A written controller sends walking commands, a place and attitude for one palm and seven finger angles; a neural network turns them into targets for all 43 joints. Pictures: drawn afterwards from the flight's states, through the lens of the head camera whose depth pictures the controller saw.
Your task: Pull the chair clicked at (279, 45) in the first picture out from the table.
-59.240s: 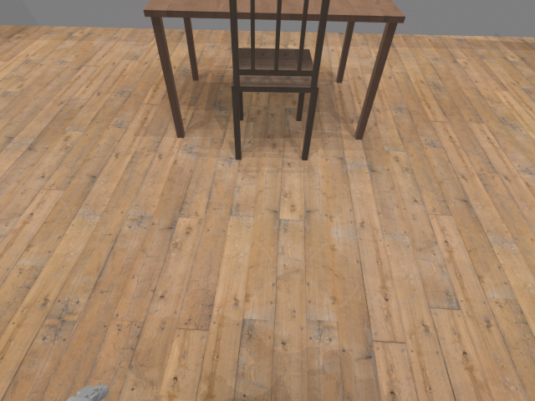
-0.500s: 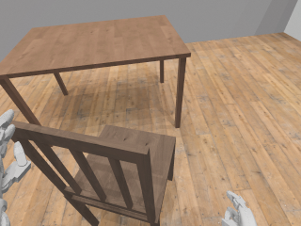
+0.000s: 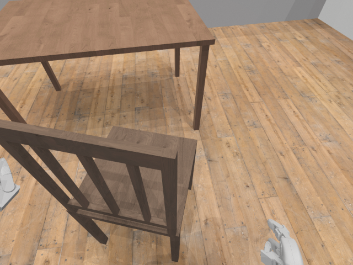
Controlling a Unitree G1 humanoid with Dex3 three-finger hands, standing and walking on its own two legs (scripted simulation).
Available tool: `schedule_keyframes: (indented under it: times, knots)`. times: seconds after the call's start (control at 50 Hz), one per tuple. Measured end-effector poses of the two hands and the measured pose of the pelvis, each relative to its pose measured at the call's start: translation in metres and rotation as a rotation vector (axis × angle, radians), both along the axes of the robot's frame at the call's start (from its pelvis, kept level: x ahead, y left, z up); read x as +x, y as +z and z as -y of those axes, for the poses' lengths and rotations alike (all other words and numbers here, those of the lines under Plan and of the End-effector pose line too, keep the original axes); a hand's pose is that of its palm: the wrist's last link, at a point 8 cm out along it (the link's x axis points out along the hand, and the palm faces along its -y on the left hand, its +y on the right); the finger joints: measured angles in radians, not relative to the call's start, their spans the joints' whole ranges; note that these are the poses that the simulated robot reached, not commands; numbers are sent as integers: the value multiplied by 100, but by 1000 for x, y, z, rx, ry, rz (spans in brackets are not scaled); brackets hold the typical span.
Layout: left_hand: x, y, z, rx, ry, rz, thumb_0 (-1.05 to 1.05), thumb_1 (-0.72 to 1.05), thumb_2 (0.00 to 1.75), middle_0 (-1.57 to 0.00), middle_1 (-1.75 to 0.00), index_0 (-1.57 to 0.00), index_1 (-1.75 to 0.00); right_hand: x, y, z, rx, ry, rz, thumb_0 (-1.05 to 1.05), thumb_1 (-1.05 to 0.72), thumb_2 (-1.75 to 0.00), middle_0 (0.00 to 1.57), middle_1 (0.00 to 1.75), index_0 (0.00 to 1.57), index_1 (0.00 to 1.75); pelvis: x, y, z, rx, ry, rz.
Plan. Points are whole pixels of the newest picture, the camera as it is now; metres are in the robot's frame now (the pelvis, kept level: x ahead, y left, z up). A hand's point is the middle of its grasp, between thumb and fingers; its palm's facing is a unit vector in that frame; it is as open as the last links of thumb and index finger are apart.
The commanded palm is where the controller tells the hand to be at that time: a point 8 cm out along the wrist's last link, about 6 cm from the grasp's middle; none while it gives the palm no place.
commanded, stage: step back with the hand held close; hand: left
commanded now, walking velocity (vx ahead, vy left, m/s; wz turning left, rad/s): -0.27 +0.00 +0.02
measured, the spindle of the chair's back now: (102, 188) +0.30 +0.22 -0.05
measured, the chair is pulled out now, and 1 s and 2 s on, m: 0.57 0.57 0.57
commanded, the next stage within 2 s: stop stepping back and stand still in 1.70 s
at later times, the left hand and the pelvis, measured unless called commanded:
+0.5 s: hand (7, 196) +0.18 +0.27 +0.17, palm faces +0.47 -0.71 -0.53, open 7.4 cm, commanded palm +0.11 +0.30 +0.18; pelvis -0.02 +0.00 -0.01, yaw +1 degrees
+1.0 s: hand out of the picture +0.15 +0.26 +0.18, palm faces +0.55 -0.68 -0.49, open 7.4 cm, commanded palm +0.08 +0.29 +0.18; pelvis -0.04 -0.02 -0.02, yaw +3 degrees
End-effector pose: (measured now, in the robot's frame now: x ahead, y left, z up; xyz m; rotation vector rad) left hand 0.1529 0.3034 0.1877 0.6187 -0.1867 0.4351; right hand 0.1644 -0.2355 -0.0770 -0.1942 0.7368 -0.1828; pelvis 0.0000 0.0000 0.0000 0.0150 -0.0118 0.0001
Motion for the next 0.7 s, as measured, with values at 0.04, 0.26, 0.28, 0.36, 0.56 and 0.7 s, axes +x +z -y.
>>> schedule_keyframes:
  times: [0.04,0.26,0.28,0.36,0.56,0.7]
  knots:
    - [-5,-4,0,-14,13,7,2,89,90,-21,-30,-22,-30,-2,0,-2,-1,11,8,2,-90,-90,20,30,20,30,-4,-1,1,2,1,2]
    - [-18,-6,12,-33,-23,65,2,89,90,-21,-30,-22,-30,-19,1,0,-33,59,-6,1,-90,-90,20,30,20,30,-20,-5,6,-11,8,-13]
    - [-18,-5,11,-27,-28,68,2,89,90,-21,-30,-22,-30,-21,1,1,-38,56,-11,1,-90,-90,20,30,20,30,-21,-5,6,-12,9,-16]
    - [-17,-2,6,7,-37,67,2,88,90,-22,-30,-22,-30,-29,1,4,-50,41,-26,1,-90,-90,20,30,20,30,-23,-5,3,-16,12,-24]
    - [-15,-1,1,50,-28,86,2,89,90,-21,-30,-22,-30,-29,-8,4,-44,31,-39,2,-90,-90,20,30,20,30,-23,-11,3,-10,22,-22]
    - [-19,-3,8,52,-82,95,2,88,90,-22,-30,-22,-30,-27,-6,2,-53,42,-28,1,-90,-90,20,30,20,30,-33,-13,2,-13,26,-39]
